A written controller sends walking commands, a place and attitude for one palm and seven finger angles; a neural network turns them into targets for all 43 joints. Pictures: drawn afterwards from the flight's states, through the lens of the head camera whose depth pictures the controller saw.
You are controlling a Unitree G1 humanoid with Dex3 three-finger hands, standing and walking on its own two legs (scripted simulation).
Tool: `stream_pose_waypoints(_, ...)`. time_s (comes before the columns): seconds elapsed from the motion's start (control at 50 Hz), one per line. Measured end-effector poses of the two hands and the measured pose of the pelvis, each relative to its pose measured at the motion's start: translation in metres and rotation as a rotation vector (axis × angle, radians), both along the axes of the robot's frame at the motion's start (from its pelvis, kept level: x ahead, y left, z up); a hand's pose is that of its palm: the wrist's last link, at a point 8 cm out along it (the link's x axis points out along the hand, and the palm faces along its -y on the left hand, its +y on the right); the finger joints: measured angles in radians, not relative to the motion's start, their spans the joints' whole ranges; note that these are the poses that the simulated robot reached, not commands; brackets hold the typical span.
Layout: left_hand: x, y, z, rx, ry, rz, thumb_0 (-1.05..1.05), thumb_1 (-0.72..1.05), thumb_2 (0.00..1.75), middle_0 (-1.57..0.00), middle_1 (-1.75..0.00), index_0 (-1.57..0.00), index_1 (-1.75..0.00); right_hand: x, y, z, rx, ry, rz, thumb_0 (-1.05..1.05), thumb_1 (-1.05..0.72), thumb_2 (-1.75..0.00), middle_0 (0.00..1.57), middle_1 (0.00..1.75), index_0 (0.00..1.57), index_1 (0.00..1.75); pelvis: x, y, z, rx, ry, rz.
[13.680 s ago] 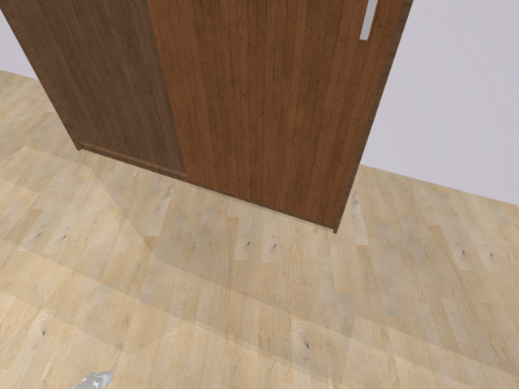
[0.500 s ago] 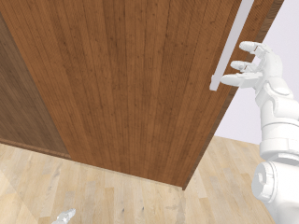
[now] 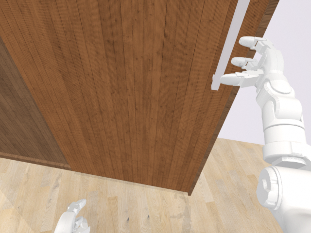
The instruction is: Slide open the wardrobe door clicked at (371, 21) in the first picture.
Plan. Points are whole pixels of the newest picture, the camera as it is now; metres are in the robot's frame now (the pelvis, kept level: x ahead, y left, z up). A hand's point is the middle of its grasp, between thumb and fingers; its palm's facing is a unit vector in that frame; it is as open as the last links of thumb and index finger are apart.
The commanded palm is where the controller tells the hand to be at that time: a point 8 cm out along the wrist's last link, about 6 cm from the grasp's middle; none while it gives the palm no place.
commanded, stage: move the hooked fingers beside the handle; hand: right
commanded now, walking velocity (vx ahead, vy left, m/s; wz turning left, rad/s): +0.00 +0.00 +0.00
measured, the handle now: (227, 43) +0.53 -0.14 +0.27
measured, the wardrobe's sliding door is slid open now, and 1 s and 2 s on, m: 0.00 0.00 0.00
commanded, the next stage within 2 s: none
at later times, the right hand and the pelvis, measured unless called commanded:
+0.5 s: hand (246, 68) +0.46 -0.18 +0.24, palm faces +0.11 +0.99 +0.03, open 13.9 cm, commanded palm +0.42 -0.23 +0.24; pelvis +0.01 -0.01 +0.00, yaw +2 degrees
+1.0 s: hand (249, 68) +0.45 -0.18 +0.25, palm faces +0.13 +0.99 +0.03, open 13.9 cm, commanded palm +0.42 -0.24 +0.25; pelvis +0.01 -0.01 +0.00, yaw +1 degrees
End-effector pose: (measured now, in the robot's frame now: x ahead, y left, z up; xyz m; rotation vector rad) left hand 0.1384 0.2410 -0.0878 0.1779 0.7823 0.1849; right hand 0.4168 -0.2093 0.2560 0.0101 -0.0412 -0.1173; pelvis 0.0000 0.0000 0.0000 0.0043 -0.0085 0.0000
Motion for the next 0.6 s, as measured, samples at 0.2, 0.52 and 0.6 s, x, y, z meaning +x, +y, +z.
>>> stream_pose_waypoints(0.2,-0.052,0.011,-0.017,0.0,0.138,0.088,0.01,0.91,0.9,-0.21,-0.3,-0.2,-0.3,0.02,-0.025,-0.012,0.001,0.074,-0.043,-0.01,0.5,-0.3,0.3,1.2,0.3,1.2,0.006,-0.001,0.0,-0.002,0.023,0.02)
stream_pose_waypoints(0.52,-0.042,0.011,-0.011,0.01,0.102,0.102,0.01,0.91,0.9,-0.2,-0.3,-0.2,-0.3,0.014,-0.025,-0.017,0.016,0.035,0.003,-0.01,0.5,-0.3,0.3,1.2,0.3,1.2,0.012,-0.009,0.0,0.001,0.021,0.031)
stream_pose_waypoints(0.6,-0.021,0.003,-0.005,0.0,0.049,0.072,0.01,0.91,0.9,-0.2,-0.3,-0.2,-0.3,0.007,-0.029,-0.017,0.014,0.015,-0.021,-0.01,0.5,-0.3,0.3,1.2,0.3,1.2,0.012,-0.01,0.0,0.0,0.016,0.03)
